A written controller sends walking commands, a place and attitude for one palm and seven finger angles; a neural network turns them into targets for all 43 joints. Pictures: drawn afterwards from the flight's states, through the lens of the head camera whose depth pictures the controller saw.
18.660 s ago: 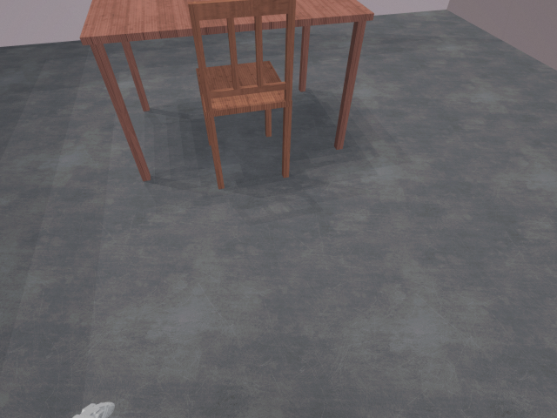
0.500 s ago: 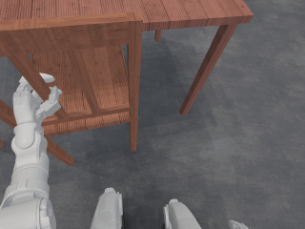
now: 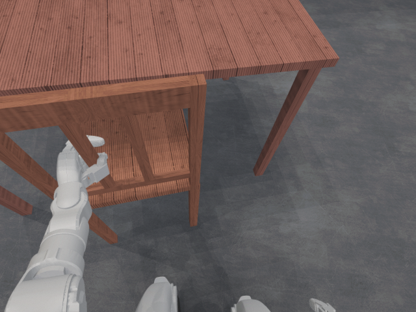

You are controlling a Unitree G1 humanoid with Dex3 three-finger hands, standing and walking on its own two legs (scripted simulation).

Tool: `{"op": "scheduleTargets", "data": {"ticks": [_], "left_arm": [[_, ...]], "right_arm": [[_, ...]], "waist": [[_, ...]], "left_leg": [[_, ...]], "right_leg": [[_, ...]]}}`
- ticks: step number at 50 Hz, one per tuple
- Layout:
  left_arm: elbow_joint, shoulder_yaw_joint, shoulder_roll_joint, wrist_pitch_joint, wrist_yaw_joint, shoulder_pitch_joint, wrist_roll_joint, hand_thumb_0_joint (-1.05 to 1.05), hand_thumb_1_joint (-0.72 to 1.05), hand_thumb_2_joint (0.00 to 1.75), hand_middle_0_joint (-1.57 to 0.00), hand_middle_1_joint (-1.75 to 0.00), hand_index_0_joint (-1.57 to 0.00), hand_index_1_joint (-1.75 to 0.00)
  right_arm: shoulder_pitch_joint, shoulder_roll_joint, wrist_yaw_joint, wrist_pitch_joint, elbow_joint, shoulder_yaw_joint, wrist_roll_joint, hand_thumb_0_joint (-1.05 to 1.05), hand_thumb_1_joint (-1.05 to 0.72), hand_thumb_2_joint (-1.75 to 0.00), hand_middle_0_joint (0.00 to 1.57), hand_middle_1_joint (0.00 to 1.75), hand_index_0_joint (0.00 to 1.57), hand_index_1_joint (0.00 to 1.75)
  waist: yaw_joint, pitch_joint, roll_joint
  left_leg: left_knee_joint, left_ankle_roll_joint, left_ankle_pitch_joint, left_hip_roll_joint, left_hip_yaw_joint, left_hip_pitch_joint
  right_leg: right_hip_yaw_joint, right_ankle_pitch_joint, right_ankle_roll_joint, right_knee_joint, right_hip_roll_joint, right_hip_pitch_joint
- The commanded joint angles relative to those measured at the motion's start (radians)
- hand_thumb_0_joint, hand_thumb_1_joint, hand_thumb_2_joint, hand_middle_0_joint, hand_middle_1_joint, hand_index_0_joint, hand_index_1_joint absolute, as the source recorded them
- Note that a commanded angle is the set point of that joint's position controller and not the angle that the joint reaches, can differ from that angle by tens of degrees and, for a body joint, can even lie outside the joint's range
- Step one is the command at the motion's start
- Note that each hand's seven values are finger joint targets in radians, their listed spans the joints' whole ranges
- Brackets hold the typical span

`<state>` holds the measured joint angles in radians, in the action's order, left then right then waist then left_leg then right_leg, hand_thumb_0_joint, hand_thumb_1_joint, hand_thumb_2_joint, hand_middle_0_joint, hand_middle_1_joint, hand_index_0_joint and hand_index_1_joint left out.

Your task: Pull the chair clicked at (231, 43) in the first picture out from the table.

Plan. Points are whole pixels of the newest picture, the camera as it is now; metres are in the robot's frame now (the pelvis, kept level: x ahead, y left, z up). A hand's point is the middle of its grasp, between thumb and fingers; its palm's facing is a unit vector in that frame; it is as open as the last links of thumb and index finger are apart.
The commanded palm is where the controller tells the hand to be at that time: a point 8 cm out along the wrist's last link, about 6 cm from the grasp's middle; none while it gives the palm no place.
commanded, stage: step backward, pulling the chair out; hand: left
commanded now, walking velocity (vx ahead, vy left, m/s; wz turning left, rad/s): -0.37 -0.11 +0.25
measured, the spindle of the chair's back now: (92, 158) +0.43 +0.25 -0.03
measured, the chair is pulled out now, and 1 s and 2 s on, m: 0.04 0.17 0.25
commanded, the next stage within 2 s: none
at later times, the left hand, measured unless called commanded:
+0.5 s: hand (128, 208) +0.31 +0.15 -0.02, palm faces +0.22 -0.96 -0.17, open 5.4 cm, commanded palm +0.30 +0.20 -0.01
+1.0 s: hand (130, 223) +0.28 +0.15 -0.02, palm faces +0.11 -0.98 -0.18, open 5.5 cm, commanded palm +0.29 +0.20 -0.01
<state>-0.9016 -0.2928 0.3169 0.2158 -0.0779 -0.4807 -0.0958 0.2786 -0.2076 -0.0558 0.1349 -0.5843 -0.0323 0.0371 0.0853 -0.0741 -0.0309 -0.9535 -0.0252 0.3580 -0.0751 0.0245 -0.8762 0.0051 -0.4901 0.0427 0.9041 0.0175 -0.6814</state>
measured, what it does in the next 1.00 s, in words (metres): shifts its weight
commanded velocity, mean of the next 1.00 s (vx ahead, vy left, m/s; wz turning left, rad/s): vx -0.38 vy -0.06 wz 0.21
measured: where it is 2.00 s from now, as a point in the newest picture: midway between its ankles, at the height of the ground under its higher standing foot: outside the picture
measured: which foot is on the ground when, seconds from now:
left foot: down 0.00-1.00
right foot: down 0.00-1.00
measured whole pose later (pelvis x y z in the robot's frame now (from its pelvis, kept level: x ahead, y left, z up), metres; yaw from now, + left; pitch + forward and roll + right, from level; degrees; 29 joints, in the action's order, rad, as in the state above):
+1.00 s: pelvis -0.07 -0.02 +0.04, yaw +4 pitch +1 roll -3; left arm -1.08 -0.03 0.20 0.26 -0.09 -0.52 -0.05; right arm 0.18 -0.21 -0.12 -0.07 -0.75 -0.03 0.02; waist 0.02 0.16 -0.04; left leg -0.60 0.00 0.09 -0.04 -0.03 -0.53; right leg -0.02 -0.33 0.00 0.66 0.03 -0.37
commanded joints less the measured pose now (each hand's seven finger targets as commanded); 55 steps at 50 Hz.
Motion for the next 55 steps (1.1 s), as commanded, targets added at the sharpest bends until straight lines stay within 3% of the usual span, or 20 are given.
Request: {"op": "scheduleTargets", "data": {"ticks": [1,2,6,11,15,20,22,25,27,28,31,33,36,39,42,44,47,49,53,55], "left_arm": [[0.012,0.047,0.261,0.012,-0.044,-0.355,0.1,0.0,0.9,0.9,-0.5,-1.45,-0.5,-1.45],[0.0,0.032,0.287,0.031,-0.047,-0.398,0.107,0.0,0.9,0.9,-0.5,-1.45,-0.5,-1.45],[-0.074,0.088,0.21,0.063,-0.04,-0.394,0.103,0.0,0.9,0.9,-0.5,-1.45,-0.5,-1.45],[-0.014,0.111,0.165,0.078,-0.028,-0.352,0.087,0.0,0.9,0.9,-0.5,-1.45,-0.5,-1.45],[0.048,0.114,0.153,0.075,-0.018,-0.31,0.08,0.0,0.9,0.9,-0.5,-1.45,-0.5,-1.45],[0.045,0.122,0.172,0.081,-0.029,-0.373,0.077,0.0,0.9,0.9,-0.5,-1.45,-0.5,-1.45],[0.011,0.099,0.219,0.083,-0.043,-0.397,0.079,0.0,0.9,0.9,-0.5,-1.45,-0.5,-1.45],[-0.015,0.125,0.221,0.093,-0.059,-0.455,0.076,0.0,0.9,0.9,-0.5,-1.45,-0.5,-1.45],[-0.033,0.113,0.249,0.091,-0.071,-0.458,0.074,0.0,0.9,0.9,-0.5,-1.45,-0.5,-1.45],[-0.038,0.137,0.221,0.089,-0.074,-0.442,0.074,0.0,0.9,0.9,-0.5,-1.45,-0.5,-1.45],[-0.033,0.163,0.185,0.097,-0.071,-0.434,0.068,0.0,0.9,0.9,-0.5,-1.45,-0.5,-1.45],[-0.042,0.17,0.174,0.096,-0.069,-0.419,0.059,0.0,0.9,0.9,-0.5,-1.45,-0.5,-1.45],[-0.05,0.203,0.145,0.103,-0.058,-0.422,0.052,0.0,0.9,0.9,-0.5,-1.45,-0.5,-1.45],[-0.031,0.228,0.107,0.116,-0.053,-0.387,0.053,0.0,0.9,0.9,-0.5,-1.45,-0.5,-1.45],[-0.006,0.234,0.08,0.119,-0.045,-0.375,0.046,0.0,0.9,0.9,-0.5,-1.45,-0.5,-1.45],[0.017,0.247,0.063,0.113,-0.04,-0.382,0.055,0.0,0.9,0.9,-0.5,-1.45,-0.5,-1.45],[0.012,0.232,0.076,0.111,-0.037,-0.374,0.064,0.0,0.9,0.9,-0.5,-1.45,-0.5,-1.45],[0.021,0.241,0.067,0.108,-0.033,-0.398,0.07,0.0,0.9,0.9,-0.5,-1.45,-0.5,-1.45],[0.002,0.21,0.111,0.099,-0.033,-0.43,0.074,0.0,0.9,0.9,-0.5,-1.45,-0.5,-1.45],[0.0,0.205,0.136,0.105,-0.038,-0.45,0.072,0.0,0.9,0.9,-0.5,-1.45,-0.5,-1.45]], "right_arm": [[0.113,-0.195,-0.03,-0.017,0.038,0.073,-0.009,0.0,-0.9,-0.9,0.2,0.3,0.2,0.3],[0.114,-0.201,-0.032,-0.02,0.029,0.076,-0.015,0.0,-0.9,-0.9,0.2,0.3,0.2,0.3],[0.088,-0.199,-0.023,-0.042,0.009,0.082,-0.022,0.0,-0.9,-0.9,0.2,0.3,0.2,0.3],[0.047,-0.196,-0.018,-0.08,0.012,0.088,-0.024,0.0,-0.9,-0.9,0.2,0.3,0.2,0.3],[0.034,-0.195,-0.021,-0.099,0.015,0.093,-0.016,0.0,-0.9,-0.9,0.2,0.3,0.2,0.3],[0.034,-0.193,-0.037,-0.117,-0.004,0.093,-0.001,0.0,-0.9,-0.9,0.2,0.3,0.2,0.3],[0.034,-0.201,-0.045,-0.126,-0.019,0.096,0.001,0.0,-0.9,-0.9,0.2,0.3,0.2,0.3],[0.004,-0.188,-0.044,-0.146,-0.041,0.085,0.006,0.0,-0.9,-0.9,0.2,0.3,0.2,0.3],[-0.016,-0.194,-0.051,-0.159,-0.06,0.084,0.007,0.0,-0.9,-0.9,0.2,0.3,0.2,0.3],[-0.026,-0.188,-0.053,-0.164,-0.072,0.078,0.006,0.0,-0.9,-0.9,0.2,0.3,0.2,0.3],[-0.033,-0.193,-0.068,-0.183,-0.101,0.073,0.001,0.0,-0.9,-0.9,0.2,0.3,0.2,0.3],[-0.038,-0.199,-0.074,-0.188,-0.102,0.074,0.006,0.0,-0.9,-0.9,0.2,0.3,0.2,0.3],[-0.047,-0.199,-0.07,-0.195,-0.085,0.073,0.013,0.0,-0.9,-0.9,0.2,0.3,0.2,0.3],[-0.046,-0.206,-0.075,-0.209,-0.083,0.071,0.004,0.0,-0.9,-0.9,0.2,0.3,0.2,0.3],[-0.06,-0.216,-0.082,-0.222,-0.078,0.069,-0.005,0.0,-0.9,-0.9,0.2,0.3,0.2,0.3],[-0.056,-0.2,-0.079,-0.227,-0.079,0.065,-0.016,0.0,-0.9,-0.9,0.2,0.3,0.2,0.3],[-0.024,-0.194,-0.08,-0.238,-0.1,0.067,-0.023,0.0,-0.9,-0.9,0.2,0.3,0.2,0.3],[-0.017,-0.184,-0.078,-0.24,-0.105,0.066,-0.022,0.0,-0.9,-0.9,0.2,0.3,0.2,0.3],[-0.042,-0.176,-0.08,-0.244,-0.1,0.069,-0.012,0.0,-0.9,-0.9,0.2,0.3,0.2,0.3],[-0.037,-0.17,-0.077,-0.246,-0.098,0.07,-0.01,0.0,-0.9,-0.9,0.2,0.3,0.2,0.3]], "waist": [[0.005,-0.366,-0.115],[0.0,-0.356,-0.167],[-0.01,-0.317,-0.292],[-0.024,-0.317,-0.321],[-0.022,-0.34,-0.21],[-0.002,-0.317,-0.071],[0.0,-0.285,-0.038],[0.007,-0.202,0.019],[-0.005,-0.167,0.034],[-0.011,-0.169,0.022],[-0.02,-0.198,0.007],[-0.025,-0.181,0.009],[-0.017,-0.101,0.082],[-0.03,-0.086,-0.036],[-0.046,-0.148,-0.173],[-0.052,-0.171,-0.21],[-0.041,-0.233,-0.188],[-0.035,-0.248,-0.155],[-0.033,-0.22,-0.091],[-0.02,-0.197,0.02]], "left_leg": [[0.184,-0.033,-0.522,-0.062,-0.137,0.528],[0.207,-0.035,-0.55,-0.07,-0.154,0.553],[0.306,-0.046,-0.485,-0.11,-0.232,0.616],[0.383,-0.063,-0.411,-0.148,-0.286,0.643],[0.374,-0.069,-0.37,-0.153,-0.269,0.599],[0.355,-0.049,-0.196,-0.102,-0.192,0.527],[0.34,-0.035,-0.107,-0.071,-0.161,0.509],[0.277,-0.006,0.004,-0.015,-0.097,0.501],[0.222,0.018,-0.017,0.015,-0.07,0.526],[0.224,0.023,-0.045,0.016,-0.069,0.544],[0.287,0.014,-0.171,0.003,-0.099,0.553],[0.341,-0.003,-0.206,-0.019,-0.143,0.55],[0.366,-0.014,-0.048,-0.015,-0.157,0.544],[0.448,-0.024,0.015,-0.036,-0.196,0.587],[0.586,-0.075,0.028,-0.14,-0.379,0.606],[0.589,-0.09,-0.046,-0.183,-0.421,0.657],[0.522,-0.09,-0.223,-0.191,-0.388,0.763],[0.477,-0.084,-0.298,-0.178,-0.338,0.736],[0.432,-0.045,-0.163,-0.123,-0.252,0.562],[0.336,-0.012,-0.059,-0.051,-0.18,0.528]], "right_leg": [[-0.014,0.508,-0.015,-0.161,-0.027,0.112],[-0.017,0.475,-0.017,-0.162,-0.026,0.112],[-0.023,0.265,-0.029,-0.159,-0.01,0.093],[-0.015,0.14,-0.046,-0.151,-0.007,0.127],[-0.012,0.214,-0.045,-0.21,-0.008,0.234],[0.021,0.291,-0.032,-0.312,-0.04,0.319],[0.056,0.251,-0.036,-0.361,-0.077,0.323],[0.142,0.118,-0.044,-0.477,-0.173,0.298],[0.168,0.086,-0.064,-0.533,-0.237,0.279],[0.158,0.144,-0.067,-0.525,-0.249,0.291],[0.105,0.348,-0.043,-0.456,-0.217,0.362],[0.081,0.347,-0.03,-0.429,-0.176,0.383],[0.095,0.097,-0.037,-0.487,-0.168,0.319],[0.051,-0.008,-0.051,-0.446,-0.113,0.274],[0.008,0.062,-0.057,-0.24,-0.028,0.297],[0.017,0.048,-0.066,-0.211,-0.021,0.272],[0.025,0.086,-0.063,-0.266,-0.015,0.273],[0.027,0.149,-0.058,-0.311,-0.023,0.324],[0.064,0.173,-0.067,-0.361,-0.066,0.41],[0.153,0.108,-0.088,-0.466,-0.144,0.382]]}}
